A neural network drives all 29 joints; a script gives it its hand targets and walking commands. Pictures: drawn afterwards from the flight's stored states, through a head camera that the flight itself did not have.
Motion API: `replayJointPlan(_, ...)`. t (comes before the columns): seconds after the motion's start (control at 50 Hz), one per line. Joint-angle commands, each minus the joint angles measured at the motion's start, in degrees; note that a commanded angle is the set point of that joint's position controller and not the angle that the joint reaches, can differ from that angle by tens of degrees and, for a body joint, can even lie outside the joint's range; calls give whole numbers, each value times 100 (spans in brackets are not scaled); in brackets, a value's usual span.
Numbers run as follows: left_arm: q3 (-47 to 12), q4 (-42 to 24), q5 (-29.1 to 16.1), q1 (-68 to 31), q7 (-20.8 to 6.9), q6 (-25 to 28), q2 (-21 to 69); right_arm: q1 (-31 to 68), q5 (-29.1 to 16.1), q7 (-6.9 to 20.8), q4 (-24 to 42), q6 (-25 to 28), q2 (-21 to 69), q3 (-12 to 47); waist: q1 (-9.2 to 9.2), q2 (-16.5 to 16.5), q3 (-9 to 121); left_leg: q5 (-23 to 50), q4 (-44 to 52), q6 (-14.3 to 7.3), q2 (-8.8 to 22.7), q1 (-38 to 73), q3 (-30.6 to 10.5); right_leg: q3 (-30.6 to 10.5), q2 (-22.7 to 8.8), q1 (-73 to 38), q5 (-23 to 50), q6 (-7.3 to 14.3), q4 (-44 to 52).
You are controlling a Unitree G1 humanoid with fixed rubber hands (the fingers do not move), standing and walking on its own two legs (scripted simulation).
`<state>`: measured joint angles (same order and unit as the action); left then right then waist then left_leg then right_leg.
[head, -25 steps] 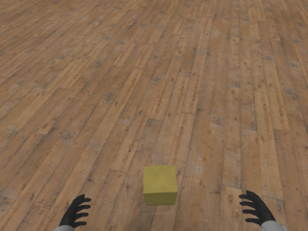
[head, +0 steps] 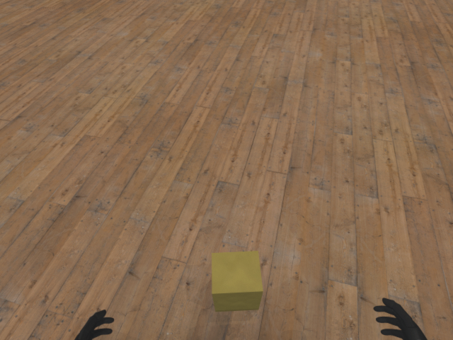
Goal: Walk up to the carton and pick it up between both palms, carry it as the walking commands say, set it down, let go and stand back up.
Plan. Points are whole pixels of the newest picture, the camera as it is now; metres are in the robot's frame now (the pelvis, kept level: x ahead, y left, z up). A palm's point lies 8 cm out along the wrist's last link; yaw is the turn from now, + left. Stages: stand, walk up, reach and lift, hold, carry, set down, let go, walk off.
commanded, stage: stand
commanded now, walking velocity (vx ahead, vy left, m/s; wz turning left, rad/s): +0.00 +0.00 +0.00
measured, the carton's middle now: (236, 282) +0.43 +0.00 -0.65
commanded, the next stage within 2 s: none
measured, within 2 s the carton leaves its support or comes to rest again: neither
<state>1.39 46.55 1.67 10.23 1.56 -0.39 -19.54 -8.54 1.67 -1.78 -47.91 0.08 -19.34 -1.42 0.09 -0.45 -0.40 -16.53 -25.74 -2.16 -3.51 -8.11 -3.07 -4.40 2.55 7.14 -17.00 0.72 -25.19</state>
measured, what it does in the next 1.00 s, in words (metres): stands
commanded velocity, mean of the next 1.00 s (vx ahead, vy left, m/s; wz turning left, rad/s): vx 0.00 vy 0.00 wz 0.00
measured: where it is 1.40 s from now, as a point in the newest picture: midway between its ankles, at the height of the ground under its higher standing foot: outside the picture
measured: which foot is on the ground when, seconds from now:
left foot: down 0.00-1.00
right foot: down 0.00-1.00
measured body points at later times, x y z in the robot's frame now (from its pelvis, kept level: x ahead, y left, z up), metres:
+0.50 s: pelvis -0.01 +0.00 +0.01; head -0.02 +0.00 +0.46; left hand +0.10 +0.30 -0.11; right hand +0.10 -0.31 -0.10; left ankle -0.03 +0.10 -0.74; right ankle -0.04 -0.12 -0.74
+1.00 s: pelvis -0.02 +0.00 +0.01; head -0.03 +0.00 +0.46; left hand +0.08 +0.31 -0.11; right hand +0.08 -0.32 -0.10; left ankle -0.03 +0.10 -0.74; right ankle -0.04 -0.12 -0.74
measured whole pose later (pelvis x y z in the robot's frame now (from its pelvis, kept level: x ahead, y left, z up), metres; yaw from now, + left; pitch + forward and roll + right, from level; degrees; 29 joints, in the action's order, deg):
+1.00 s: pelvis -0.02 +0.00 +0.01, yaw +0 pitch -2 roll +0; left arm 0.4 57.7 0.9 7.9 1.0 0.6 -21.7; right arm -6.9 0.8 -1.2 -58.6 0.9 -21.8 -0.4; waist -0.1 -0.3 -1.2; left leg -11.2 -19.0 -1.7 -2.9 -5.3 -3.2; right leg -4.5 2.6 4.5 -11.7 1.0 -18.6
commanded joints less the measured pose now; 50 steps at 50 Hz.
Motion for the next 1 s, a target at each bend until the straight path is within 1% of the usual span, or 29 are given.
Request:
replayJointPlan(0.0,187,-218,-9,-148,29,75,-850,188,-10,-29,220,77,-922,-200,1,67,317,2261,266,139,782,243,-601,-428,-626,-31,1929,-16,217)
replayJointPlan(0.52,125,528,-48,-348,-11,130,-1055,317,-48,8,-517,132,-1122,-87,-17,43,53,1446,791,68,857,253,-679,-592,-740,-94,1423,36,760)
replayJointPlan(0.98,74,875,-78,-429,-35,158,-1159,385,-87,41,-830,141,-1214,-70,-12,43,47,1385,928,46,901,286,-698,-612,-775,-126,1401,61,893)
